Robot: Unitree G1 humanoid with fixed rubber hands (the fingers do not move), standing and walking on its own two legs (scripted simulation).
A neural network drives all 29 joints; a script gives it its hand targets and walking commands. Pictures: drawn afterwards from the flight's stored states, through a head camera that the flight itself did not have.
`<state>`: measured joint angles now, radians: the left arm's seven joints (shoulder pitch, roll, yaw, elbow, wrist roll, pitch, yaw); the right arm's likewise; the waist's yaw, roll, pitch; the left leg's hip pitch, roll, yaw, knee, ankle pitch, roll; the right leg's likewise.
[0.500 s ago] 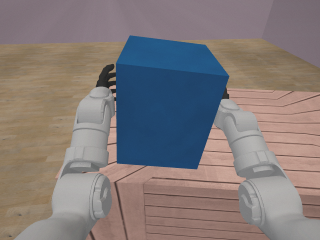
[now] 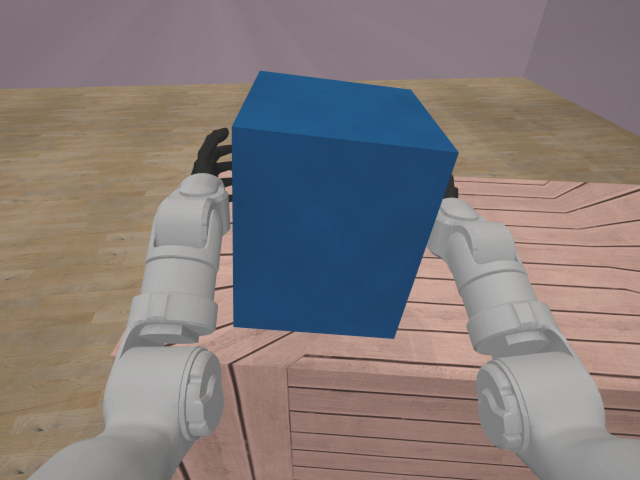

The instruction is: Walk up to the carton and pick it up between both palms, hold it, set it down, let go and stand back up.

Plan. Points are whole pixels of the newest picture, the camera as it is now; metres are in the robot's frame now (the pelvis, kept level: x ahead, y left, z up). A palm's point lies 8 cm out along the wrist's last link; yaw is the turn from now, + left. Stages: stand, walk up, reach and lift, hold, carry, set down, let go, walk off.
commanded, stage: hold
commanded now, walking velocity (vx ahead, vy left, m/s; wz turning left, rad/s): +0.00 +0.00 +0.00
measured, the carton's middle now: (326, 203) +0.39 +0.02 +0.21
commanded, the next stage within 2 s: set down in 0.34 s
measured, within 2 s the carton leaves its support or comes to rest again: neither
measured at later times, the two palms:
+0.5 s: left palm (208, 187) +0.38 +0.16 +0.24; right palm (441, 210) +0.38 -0.13 +0.21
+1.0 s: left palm (224, 201) +0.43 +0.15 +0.19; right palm (429, 222) +0.42 -0.13 +0.16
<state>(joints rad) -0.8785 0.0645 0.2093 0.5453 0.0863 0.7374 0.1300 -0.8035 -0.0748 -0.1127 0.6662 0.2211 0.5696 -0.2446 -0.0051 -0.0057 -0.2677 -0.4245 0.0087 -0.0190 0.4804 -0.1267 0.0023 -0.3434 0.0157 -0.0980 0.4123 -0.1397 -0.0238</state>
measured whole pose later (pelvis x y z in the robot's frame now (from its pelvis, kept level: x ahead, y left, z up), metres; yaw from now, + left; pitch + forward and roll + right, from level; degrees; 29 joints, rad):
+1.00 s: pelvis +0.01 +0.00 +0.00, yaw +0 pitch +5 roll -2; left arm -0.87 0.02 0.26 0.59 0.19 0.48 0.11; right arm -0.82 -0.04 -0.20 0.81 0.07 0.25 -0.16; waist -0.01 -0.02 -0.12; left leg -0.41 0.01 -0.02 0.47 -0.14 0.00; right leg -0.33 0.02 -0.10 0.40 -0.15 -0.02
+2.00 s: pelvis +0.04 +0.00 +0.00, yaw +0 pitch +7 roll -2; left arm -0.79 -0.05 0.26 0.67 0.21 0.29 0.17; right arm -0.82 -0.07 -0.28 1.04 0.00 0.01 -0.05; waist -0.01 0.00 -0.12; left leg -0.41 0.01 -0.02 0.47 -0.17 0.00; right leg -0.33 0.02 -0.10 0.39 -0.19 -0.02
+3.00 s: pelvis +0.06 -0.01 +0.00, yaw +0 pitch +8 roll -1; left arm -0.73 -0.13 0.35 0.74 0.28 0.13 0.19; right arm -0.82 -0.05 -0.51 1.09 -0.25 -0.08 0.05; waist 0.01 0.01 -0.10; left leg -0.41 0.01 -0.02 0.47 -0.20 0.00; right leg -0.33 0.02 -0.10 0.39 -0.21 -0.02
